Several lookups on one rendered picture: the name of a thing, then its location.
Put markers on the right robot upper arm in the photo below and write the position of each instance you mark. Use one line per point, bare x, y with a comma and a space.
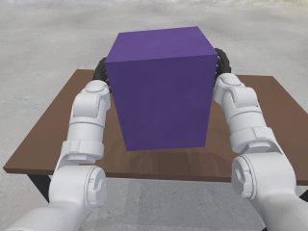
268, 182

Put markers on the carton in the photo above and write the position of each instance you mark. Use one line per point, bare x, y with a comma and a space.
162, 84

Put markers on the left robot forearm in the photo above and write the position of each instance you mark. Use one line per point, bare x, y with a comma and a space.
83, 144

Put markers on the robot right hand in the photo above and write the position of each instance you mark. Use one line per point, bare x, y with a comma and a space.
223, 64

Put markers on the table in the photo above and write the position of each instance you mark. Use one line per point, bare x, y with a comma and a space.
38, 154

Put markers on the right robot forearm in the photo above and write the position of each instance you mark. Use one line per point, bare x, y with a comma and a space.
249, 133

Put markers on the left robot upper arm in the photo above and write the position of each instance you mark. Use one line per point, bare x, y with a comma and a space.
75, 191

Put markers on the robot left hand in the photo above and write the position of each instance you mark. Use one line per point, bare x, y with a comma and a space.
100, 73

